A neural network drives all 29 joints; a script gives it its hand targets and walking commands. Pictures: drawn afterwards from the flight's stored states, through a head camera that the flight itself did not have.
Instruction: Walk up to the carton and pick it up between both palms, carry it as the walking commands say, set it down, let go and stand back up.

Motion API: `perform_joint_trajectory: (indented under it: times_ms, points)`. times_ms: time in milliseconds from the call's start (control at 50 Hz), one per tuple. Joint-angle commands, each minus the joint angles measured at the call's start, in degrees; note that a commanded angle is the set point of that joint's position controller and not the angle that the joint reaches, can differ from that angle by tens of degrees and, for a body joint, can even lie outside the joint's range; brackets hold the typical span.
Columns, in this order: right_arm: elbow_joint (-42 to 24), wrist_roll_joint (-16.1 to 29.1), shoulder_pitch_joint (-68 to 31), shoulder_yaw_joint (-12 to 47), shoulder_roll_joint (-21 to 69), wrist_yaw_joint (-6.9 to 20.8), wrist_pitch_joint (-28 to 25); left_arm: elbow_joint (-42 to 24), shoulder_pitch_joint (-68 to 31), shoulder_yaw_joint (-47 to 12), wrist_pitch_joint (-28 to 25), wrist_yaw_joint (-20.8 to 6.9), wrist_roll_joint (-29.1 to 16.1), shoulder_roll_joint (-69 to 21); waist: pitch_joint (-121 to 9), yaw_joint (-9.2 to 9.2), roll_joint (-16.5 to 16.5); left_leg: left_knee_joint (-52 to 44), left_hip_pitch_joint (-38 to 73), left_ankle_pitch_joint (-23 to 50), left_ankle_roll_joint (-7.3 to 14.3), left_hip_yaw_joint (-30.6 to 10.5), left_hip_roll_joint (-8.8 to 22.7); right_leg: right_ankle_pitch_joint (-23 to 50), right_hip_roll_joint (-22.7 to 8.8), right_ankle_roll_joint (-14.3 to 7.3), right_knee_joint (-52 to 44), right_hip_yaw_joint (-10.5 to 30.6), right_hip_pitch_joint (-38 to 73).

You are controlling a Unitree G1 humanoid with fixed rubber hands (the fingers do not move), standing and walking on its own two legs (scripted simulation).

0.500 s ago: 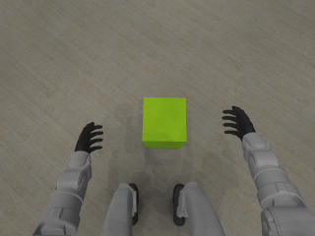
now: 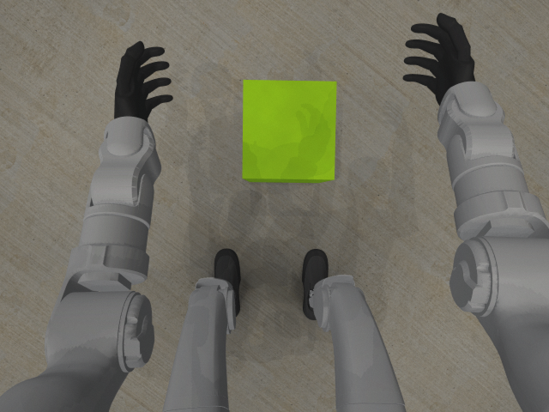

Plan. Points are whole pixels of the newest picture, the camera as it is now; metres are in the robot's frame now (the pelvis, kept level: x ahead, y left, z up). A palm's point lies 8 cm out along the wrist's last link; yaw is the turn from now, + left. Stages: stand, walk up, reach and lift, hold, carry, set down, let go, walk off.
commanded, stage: reach and lift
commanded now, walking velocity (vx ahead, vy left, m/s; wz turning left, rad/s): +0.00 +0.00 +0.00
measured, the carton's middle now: (286, 139) +0.50 -0.03 -0.55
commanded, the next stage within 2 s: none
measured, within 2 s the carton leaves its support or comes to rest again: neither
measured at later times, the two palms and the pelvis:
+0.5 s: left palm (185, 117) +0.49 +0.15 -0.24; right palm (424, 84) +0.53 -0.22 -0.21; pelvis -0.04 +0.01 -0.04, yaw -1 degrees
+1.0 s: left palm (210, 124) +0.50 +0.13 -0.35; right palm (400, 105) +0.53 -0.23 -0.33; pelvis -0.09 +0.00 -0.20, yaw -1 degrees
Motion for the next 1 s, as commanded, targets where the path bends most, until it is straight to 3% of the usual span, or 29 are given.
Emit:
perform_joint_trajectory:
  times_ms: [0, 20, 40, 60, 100, 120, 140, 160, 200, 240, 260, 280, 300, 340, 360, 400, 440, 460, 500, 560, 600, 680, 700, 720, 760, 800, 900, 940, 980]
  points:
    - [-7.29, -1.30, -26.49, -7.25, -12.69, 0.52, -1.86, -3.32, -29.03, 8.73, -1.65, 0.94, 1.29, 4.67, -68.31, -1.91, 1.36, 4.43, 31.76, 27.14, -0.07, 0.23, -7.23, 32.97, 5.93, 1.00, 1.59, 5.40, 32.69]
    - [-7.22, -2.56, -27.37, -7.26, -14.26, 0.79, -1.53, -1.42, -27.74, 8.94, -0.72, 1.22, 0.73, 3.22, -70.34, -2.65, -1.14, 4.20, 30.26, 27.96, -0.17, -0.03, -7.49, 36.15, 5.68, 0.68, 1.61, 5.24, 37.37]
    - [-6.56, -2.41, -28.75, -7.82, -13.14, 0.93, -1.25, -1.75, -29.81, 10.14, -0.61, 1.80, 2.52, 3.87, -69.32, -1.17, -0.32, 3.93, 34.65, 29.66, 0.26, -0.72, -7.22, 32.14, 6.43, 1.33, 1.72, 4.50, 29.82]
    - [-8.99, -0.23, -27.40, -8.80, -14.82, 1.39, -0.86, -7.91, -30.98, 7.11, -0.20, 2.49, 1.04, 2.96, -82.57, -3.17, 3.54, 5.05, 49.40, 37.31, -0.43, -0.96, -7.17, 33.57, 7.04, 1.13, 1.67, 2.57, 30.17]
    - [-4.99, -0.13, -25.43, -5.70, -12.99, 1.87, -0.29, -3.01, -28.64, 7.63, 0.98, 1.96, 0.83, 0.92, -75.73, -2.74, 1.24, 5.42, 43.47, 32.26, 0.21, -0.17, -7.29, 30.06, 6.72, 1.02, 0.48, 2.25, 28.42]
    - [-7.31, -0.80, -23.92, -7.14, -11.15, 1.70, -0.60, -3.42, -28.22, 8.49, 0.71, 1.65, 2.53, 1.08, -78.13, -3.10, 3.65, 5.69, 45.88, 36.40, 0.14, -0.24, -7.28, 37.00, 6.58, 0.53, 1.23, 3.08, 31.20]
    - [-8.43, -0.63, -25.90, -6.88, -12.22, 1.54, -0.32, -4.56, -27.89, 11.31, -0.19, 1.80, 4.32, 4.03, -78.32, 0.62, 3.63, 4.96, 40.82, 36.16, -0.24, 1.00, -7.77, 41.52, 6.31, 1.03, 2.48, 5.06, 35.91]
    - [-10.01, -1.94, -26.71, -7.08, -11.82, 1.73, -0.92, -3.52, -27.09, 10.19, -0.21, 1.56, 2.72, 1.70, -79.34, -1.64, 0.37, 5.51, 40.00, 34.96, 0.36, 0.15, -7.89, 41.12, 6.61, 0.89, 3.08, 3.94, 36.91]
    - [-14.86, -1.50, -27.31, -5.46, -12.86, 0.48, -1.03, -11.49, -30.42, 10.96, -1.38, 1.11, 1.54, 5.16, -87.88, -0.76, -3.10, 6.54, 35.05, 36.39, 0.53, 1.71, -8.84, 51.63, 5.94, 1.05, 4.57, 5.15, 47.17]
    - [-18.06, -2.15, -27.68, -8.17, -15.17, 0.02, -0.83, -14.05, -33.08, 9.86, -1.48, 1.57, 1.60, 6.59, -92.57, -2.65, 0.03, 7.89, 40.77, 37.89, 0.32, 1.10, -8.72, 48.58, 6.65, 0.91, 6.93, 3.66, 45.94]
    - [-13.45, -0.55, -28.25, -6.46, -13.32, -0.01, -0.04, -11.43, -32.54, 10.96, -0.97, 2.18, 1.59, 6.07, -87.76, 0.19, -0.79, 7.85, 37.11, 35.96, 0.47, 1.74, -8.16, 48.13, 6.04, 1.07, 6.66, 5.19, 44.02]
    - [-16.80, 0.74, -31.21, -5.54, -14.05, 0.74, 0.24, -17.15, -35.94, 6.75, -0.76, 2.47, -0.91, 3.78, -97.02, -2.96, -0.51, 8.97, 45.95, 39.58, 0.21, 0.47, -8.19, 46.63, 6.74, 0.95, 7.63, 3.04, 44.38]
    - [-16.01, 1.19, -33.20, -4.02, -14.79, 0.35, 0.71, -14.33, -38.10, 7.73, -0.21, 2.44, -0.49, 6.31, -90.93, -1.10, 0.99, 9.80, 45.72, 35.64, 0.65, 0.32, -7.78, 40.34, 6.41, 0.76, 6.77, 3.32, 37.21]
    - [-19.44, 2.52, -37.94, -4.44, -17.51, -0.34, 0.71, -19.36, -43.57, 4.67, 0.05, 3.39, -1.99, 6.12, -98.31, -3.38, 2.84, 13.11, 50.40, 34.96, -0.03, 1.07, -8.05, 37.81, 6.92, 0.78, 10.07, 2.24, 37.97]
    - [-11.68, 2.00, -36.40, -3.52, -16.91, -0.47, 1.84, -12.32, -43.16, 6.15, 0.89, 3.65, -1.00, 7.89, -91.65, -2.49, 0.34, 14.17, 45.52, 29.26, 0.45, 0.17, -7.52, 32.39, 6.62, 0.64, 10.72, 2.43, 34.01]
    - [-22.84, 5.62, -41.21, -0.82, -17.05, -1.16, 2.51, -20.58, -44.08, 8.88, 1.20, 5.22, -0.34, 11.92, -109.31, 3.01, -0.62, 17.35, 50.96, 33.24, 0.21, 2.15, -7.67, 38.83, 6.42, 0.80, 14.42, 3.32, 43.97]
    - [-9.60, 3.87, -43.36, -2.50, -20.11, -1.20, 4.91, -11.66, -49.36, 6.66, 3.45, 5.94, -0.74, 12.12, -97.46, -0.99, -0.63, 21.06, 49.41, 22.12, 0.53, 0.79, -6.91, 20.01, 7.01, 0.88, 16.81, 1.31, 26.75]
    - [-14.80, 4.32, -46.66, -1.58, -21.96, -1.93, 5.19, -20.12, -53.10, 5.78, 3.42, 6.34, -1.75, 12.74, -107.01, -0.74, -0.12, 23.00, 52.42, 27.31, 0.45, 1.48, -7.44, 24.42, 6.90, 0.82, 18.90, 1.70, 31.82]
    - [-19.70, 5.72, -50.84, 2.40, -21.52, -3.50, 6.04, -16.44, -50.33, 6.04, 4.71, 6.66, -3.53, 12.71, -106.12, 0.88, -3.94, 25.25, 42.43, 25.24, 0.93, 2.40, -8.04, 27.90, 7.39, 0.40, 21.31, 2.90, 37.53]
    - [-0.60, 5.37, -49.99, 3.98, -19.42, -2.17, 7.57, 2.63, -49.07, 7.29, 5.63, 5.83, -2.25, 14.04, -74.55, 3.49, -4.81, 25.65, 17.19, 1.38, 0.87, 5.24, -7.55, 4.83, 5.52, 0.81, 23.78, 3.99, 22.96]
    - [-8.52, 6.90, -59.86, 5.80, -19.39, -2.74, 7.18, -3.40, -56.97, 9.11, 5.33, 6.27, -1.65, 17.62, -81.01, 6.65, -5.45, 27.85, 18.83, -0.26, 1.47, 5.18, -7.64, 2.36, 5.38, 1.23, 26.51, 4.76, 23.44]
    - [2.49, 7.27, -61.38, 7.45, -22.05, -3.61, 9.82, 9.30, -58.88, 8.73, 7.88, 6.22, -3.03, 19.72, -75.47, 6.14, -6.29, 31.67, 10.20, -11.56, 0.82, 6.36, -7.77, -9.04, 4.59, 1.11, 29.14, 5.83, 21.79]
    - [0.40, 6.35, -65.76, 6.32, -23.72, -4.01, 9.78, 3.46, -64.77, 7.18, 7.95, 6.38, -4.31, 19.65, -81.55, 4.41, -5.05, 31.21, 14.38, -11.40, 0.63, 5.92, -7.68, -9.67, 5.01, 0.83, 29.70, 4.69, 22.27]
    - [2.69, 8.90, -65.19, 9.03, -20.64, -3.71, 10.11, 5.16, -65.48, 6.37, 7.80, 6.53, -5.11, 19.76, -79.97, 6.18, -4.84, 33.32, 13.23, -9.93, 0.72, 6.59, -7.86, -9.17, 4.84, 0.74, 30.73, 4.79, 21.35]
    - [9.95, 8.79, -65.16, 8.79, -21.68, -3.48, 10.34, 11.65, -66.84, 4.67, 8.52, 6.38, -5.38, 19.40, -71.13, 4.28, -4.66, 34.96, 7.68, -15.60, 0.52, 5.12, -7.06, -13.76, 4.37, 0.70, 33.47, 4.07, 15.08]
    - [8.02, 9.26, -65.29, 9.02, -21.05, -3.16, 9.28, 13.58, -64.68, 7.09, 7.30, 6.05, -2.89, 20.30, -68.61, 7.33, -3.95, 37.97, 5.03, -13.22, 0.73, 6.66, -7.22, -12.23, 4.32, 1.17, 35.32, 4.75, 11.32]
    - [6.92, 7.82, -68.80, 9.96, -22.91, -3.26, 7.45, 12.19, -67.65, 6.26, 5.57, 5.37, -4.70, 19.73, -67.39, 4.73, -6.52, 42.79, 2.71, -9.93, 0.73, 6.69, -6.83, -6.75, 3.87, 1.03, 40.06, 3.77, 11.50]
    - [1.39, 9.52, -71.10, 11.37, -21.85, -4.50, 7.27, 7.49, -69.87, 6.92, 4.63, 5.97, -4.85, 22.73, -80.15, 6.71, -7.26, 46.37, 6.80, -4.16, 1.45, 6.81, -7.19, 0.36, 3.90, 1.37, 43.06, 4.71, 19.33]
    - [5.04, 9.33, -70.40, 11.50, -22.21, -4.85, 6.70, 13.94, -68.06, 5.90, 4.17, 5.96, -5.48, 21.73, -72.61, 5.63, -7.69, 47.63, 2.71, -6.65, 1.12, 6.99, -6.95, -1.76, 3.42, 1.47, 44.60, 4.04, 14.53]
